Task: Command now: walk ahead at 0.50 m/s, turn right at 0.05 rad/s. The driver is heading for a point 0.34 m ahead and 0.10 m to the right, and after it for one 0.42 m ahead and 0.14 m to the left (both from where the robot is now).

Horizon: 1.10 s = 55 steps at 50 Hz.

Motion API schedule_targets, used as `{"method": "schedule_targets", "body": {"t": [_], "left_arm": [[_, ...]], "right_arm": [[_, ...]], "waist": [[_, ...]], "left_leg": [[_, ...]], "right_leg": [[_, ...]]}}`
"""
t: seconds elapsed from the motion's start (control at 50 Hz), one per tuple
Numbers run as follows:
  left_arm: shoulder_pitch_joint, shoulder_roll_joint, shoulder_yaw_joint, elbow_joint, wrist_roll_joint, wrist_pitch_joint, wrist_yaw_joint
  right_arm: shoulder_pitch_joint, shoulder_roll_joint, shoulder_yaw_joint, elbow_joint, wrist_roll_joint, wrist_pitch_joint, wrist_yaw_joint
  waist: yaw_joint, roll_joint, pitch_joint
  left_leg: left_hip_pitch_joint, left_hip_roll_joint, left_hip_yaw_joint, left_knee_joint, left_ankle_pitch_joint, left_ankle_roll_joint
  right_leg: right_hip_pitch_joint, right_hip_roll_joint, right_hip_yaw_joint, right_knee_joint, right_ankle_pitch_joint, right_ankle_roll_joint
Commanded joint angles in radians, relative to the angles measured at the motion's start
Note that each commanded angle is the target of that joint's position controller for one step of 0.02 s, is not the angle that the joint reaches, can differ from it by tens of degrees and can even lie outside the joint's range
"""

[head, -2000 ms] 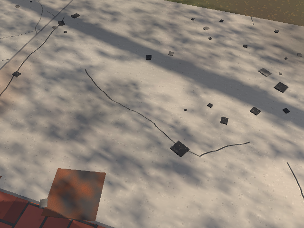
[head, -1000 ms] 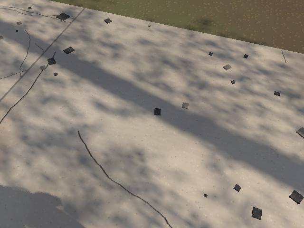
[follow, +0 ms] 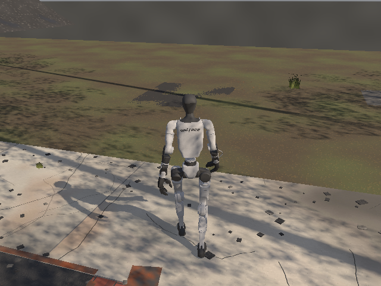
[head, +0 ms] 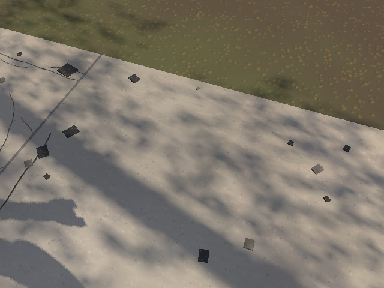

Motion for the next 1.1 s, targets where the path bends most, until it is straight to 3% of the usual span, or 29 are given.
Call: {"method": "schedule_targets", "body": {"t": [0.02, 0.04, 0.06, 0.08, 0.12, 0.16, 0.24, 0.32, 0.38, 0.44, 0.48, 0.52, 0.54, 0.56, 0.58, 0.6, 0.62, 0.64, 0.66, 0.68, 0.72, 0.76, 0.84, 0.92, 0.94, 0.96, 1.0, 1.04, 1.1], "left_arm": [[0.126, 0.019, 0.0, -0.076, -0.051, -0.005, -0.01], [0.038, 0.12, 0.025, -0.07, -0.022, 0.003, -0.005], [-0.046, 0.116, 0.028, -0.099, -0.019, 0.001, -0.01], [-0.074, 0.096, 0.026, -0.101, -0.019, 0.0, -0.013], [-0.052, 0.067, 0.026, -0.09, 0.006, 0.027, -0.024], [-0.059, 0.052, 0.029, -0.095, 0.01, 0.048, -0.035], [-0.203, 0.057, 0.031, -0.149, 0.005, 0.067, -0.047], [-0.341, 0.044, 0.019, -0.194, 0.006, 0.057, -0.052], [-0.45, 0.035, 0.005, -0.225, 0.01, 0.051, -0.049], [-0.486, 0.043, 0.003, -0.242, 0.005, 0.038, -0.043], [-0.423, 0.054, 0.005, -0.22, 0.007, 0.023, -0.031], [-0.199, 0.087, 0.022, -0.139, 0.019, -0.002, -0.016], [-0.07, 0.148, 0.038, -0.102, 0.043, -0.016, -0.007], [0.017, 0.241, 0.06, -0.093, 0.057, -0.017, -0.005], [0.009, 0.242, 0.063, -0.096, -0.007, -0.002, -0.011], [-0.104, 0.196, 0.051, -0.12, -0.022, 0.005, -0.011], [-0.194, 0.124, 0.029, -0.129, -0.018, 0.005, -0.009], [-0.223, 0.076, 0.013, -0.123, -0.015, 0.005, -0.003], [-0.241, 0.048, 0.002, -0.119, -0.018, 0.005, 0.005], [-0.241, 0.038, -0.006, -0.112, -0.013, 0.002, 0.009], [-0.241, 0.069, -0.008, -0.102, -0.005, -0.011, 0.007], [-0.245, 0.09, -0.011, -0.098, 0.002, -0.015, 0.003], [-0.201, 0.107, -0.01, -0.08, 0.002, 0.014, 0.002], [-0.194, 0.09, -0.015, -0.07, -0.009, 0.046, 0.008], [-0.178, 0.079, -0.015, -0.069, -0.008, 0.049, 0.008], [-0.102, 0.031, -0.021, -0.055, -0.021, 0.057, 0.004], [-0.102, 0.051, -0.018, -0.029, -0.013, 0.063, 0.009], [-0.109, 0.069, -0.013, -0.022, -0.011, 0.063, 0.01], [-0.119, 0.048, -0.019, -0.009, -0.013, 0.061, 0.012]], "right_arm": [[0.492, -0.292, -0.086, 0.087, -0.028, -0.009, -0.015], [0.395, -0.235, -0.077, 0.069, 0.01, 0.004, -0.007], [0.284, -0.173, -0.057, 0.049, 0.016, 0.001, -0.005], [0.238, -0.12, -0.042, 0.047, 0.012, -0.007, -0.001], [0.239, -0.07, -0.025, 0.07, 0.016, -0.02, -0.013], [0.293, -0.082, -0.025, 0.091, 0.019, -0.038, -0.019], [0.356, -0.112, -0.03, 0.103, 0.02, -0.047, -0.025], [0.439, -0.09, -0.014, 0.14, 0.019, -0.045, -0.024], [0.499, -0.107, -0.011, 0.166, 0.024, -0.039, -0.025], [0.523, -0.124, -0.013, 0.186, 0.013, -0.028, -0.028], [0.496, -0.125, -0.013, 0.188, 0.01, -0.024, -0.033], [0.461, -0.127, -0.014, 0.19, 0.024, -0.018, -0.037], [0.465, -0.106, -0.006, 0.175, 0.04, -0.019, -0.039], [0.566, -0.021, 0.01, 0.159, 0.072, -0.014, -0.041], [0.618, -0.058, -0.007, 0.188, 0.086, 0.001, -0.047], [0.535, -0.077, -0.015, 0.171, 0.057, 0.01, -0.048], [0.456, -0.055, -0.012, 0.153, 0.033, 0.01, -0.045], [0.431, -0.05, -0.016, 0.155, 0.017, 0.017, -0.041], [0.442, -0.039, -0.017, 0.159, 0.004, 0.033, -0.035], [0.469, -0.017, -0.014, 0.174, 0.0, 0.049, -0.031], [0.497, 0.012, -0.007, 0.189, 0.007, 0.072, -0.031], [0.453, 0.004, -0.002, 0.185, 0.008, 0.087, -0.039], [0.354, -0.034, 0.004, 0.178, 0.013, 0.103, -0.048], [0.34, -0.039, 0.017, 0.194, 0.003, 0.083, -0.05], [0.355, -0.066, 0.018, 0.195, -0.005, 0.069, -0.054], [0.312, -0.099, 0.012, 0.201, 0.019, 0.063, -0.055], [0.29, -0.038, 0.027, 0.205, 0.031, 0.051, -0.046], [0.3, -0.042, 0.027, 0.214, 0.033, 0.047, -0.051], [0.326, -0.033, 0.029, 0.228, 0.03, 0.048, -0.053]], "waist": [[-0.149, 0.27, -0.36], [-0.134, 0.071, -0.276], [-0.099, 0.044, -0.132], [-0.075, 0.012, -0.065], [-0.03, 0.054, -0.023], [-0.02, 0.057, -0.021], [-0.032, 0.055, 0.017], [-0.059, 0.056, 0.05], [-0.086, 0.061, 0.057], [-0.084, 0.066, 0.058], [-0.053, 0.092, 0.024], [0.043, 0.085, -0.086], [0.077, 0.045, -0.187], [0.054, -0.16, -0.359], [0.043, -0.144, -0.471], [0.008, -0.073, -0.345], [-0.012, -0.067, -0.195], [-0.04, -0.047, -0.114], [-0.07, -0.051, -0.089], [-0.091, -0.05, -0.095], [-0.123, -0.063, -0.12], [-0.124, -0.091, -0.12], [-0.08, -0.124, -0.106], [-0.086, -0.035, -0.011], [-0.07, 0.006, 0.006], [-0.005, 0.13, 0.037], [-0.016, 0.099, 0.035], [-0.022, 0.073, 0.011], [-0.033, 0.03, 0.005]], "left_leg": [[0.79, 0.459, -0.72, -0.194, -0.124, 0.24], [0.678, 0.406, -0.703, -0.245, -0.228, 0.193], [0.517, 0.375, -0.538, -0.279, -0.23, 0.152], [0.403, 0.332, -0.43, -0.325, -0.155, 0.114], [0.288, 0.261, -0.267, -0.366, -0.061, 0.05], [0.277, 0.25, -0.196, -0.381, 0.033, 0.04], [0.324, 0.236, -0.078, -0.402, 0.129, 0.014], [0.358, 0.2, -0.028, -0.399, 0.258, 0.022], [0.435, 0.206, -0.046, -0.382, 0.372, 0.051], [0.547, 0.233, -0.062, -0.308, 0.513, 0.076], [0.558, 0.226, -0.041, -0.201, 0.752, 0.054], [0.52, 0.179, -0.018, 0.047, 0.789, 0.008], [0.354, 0.138, -0.003, 0.244, 0.514, -0.022], [0.078, -0.008, 0.039, 0.61, -0.295, -0.055], [0.004, -0.07, -0.117, 0.78, -0.543, -0.065], [-0.025, -0.018, -0.166, 0.779, -0.476, -0.067], [-0.059, 0.01, -0.156, 0.721, -0.422, -0.071], [-0.03, 0.034, -0.156, 0.654, -0.379, -0.078], [0.032, 0.048, -0.153, 0.587, -0.348, -0.087], [0.11, 0.042, -0.145, 0.543, -0.321, -0.093], [0.195, 0.027, -0.122, 0.449, -0.294, -0.105], [0.215, 0.03, -0.109, 0.313, -0.268, -0.107], [0.252, 0.04, -0.084, 0.163, -0.216, -0.103], [0.362, 0.08, -0.119, -0.115, -0.077, -0.086], [0.363, 0.147, -0.187, -0.171, -0.042, -0.079], [0.233, 0.169, -0.242, -0.191, -0.102, -0.051], [0.108, 0.142, -0.222, -0.246, -0.184, -0.074], [0.155, 0.115, -0.194, -0.237, -0.13, -0.085], [0.213, 0.114, -0.187, -0.225, -0.082, -0.077]], "right_leg": [[-0.611, 0.042, -0.002, 0.866, -0.058, -0.035], [-0.686, -0.018, 0.14, 0.921, -0.016, -0.056], [-0.7, -0.059, 0.142, 0.883, 0.082, -0.059], [-0.667, -0.095, 0.139, 0.827, 0.144, -0.058], [-0.589, -0.125, 0.134, 0.754, 0.187, -0.042], [-0.59, -0.124, 0.124, 0.74, 0.214, -0.032], [-0.741, -0.142, 0.104, 0.669, 0.345, -0.015], [-0.756, -0.115, 0.066, 0.433, 0.431, -0.002], [-0.726, -0.103, -0.019, 0.269, 0.438, 0.002], [-0.724, -0.082, -0.02, 0.191, 0.386, -0.014], [-0.606, -0.035, -0.038, 0.151, 0.335, -0.041], [-0.332, 0.005, -0.039, 0.015, 0.462, -0.076], [-0.078, -0.116, 0.05, 0.04, 0.762, -0.103], [0.242, -0.448, 0.362, 0.132, 1.307, -0.237], [0.262, -0.506, 0.491, 0.095, 1.463, -0.339], [0.111, -0.452, 0.378, 0.034, 1.328, -0.307], [-0.03, -0.399, 0.305, -0.026, 1.191, -0.262], [-0.144, -0.35, 0.243, -0.078, 1.106, -0.218], [-0.231, -0.313, 0.189, -0.112, 1.045, -0.189], [-0.291, -0.292, 0.151, -0.124, 1.044, -0.17], [-0.349, -0.266, 0.095, -0.128, 1.076, -0.17], [-0.366, -0.251, 0.074, -0.133, 0.985, -0.16], [-0.401, -0.249, 0.125, -0.19, 0.473, -0.147], [-0.501, -0.214, 0.169, -0.194, 0.054, -0.064], [-0.497, -0.181, 0.153, -0.15, 0.074, -0.032], [-0.425, -0.1, 0.087, -0.144, 0.149, -0.007], [-0.235, -0.113, 0.089, -0.106, 0.276, 0.001], [-0.219, -0.129, 0.1, -0.103, 0.299, -0.004], [-0.249, -0.134, 0.102, -0.116, 0.295, 0.0]]}}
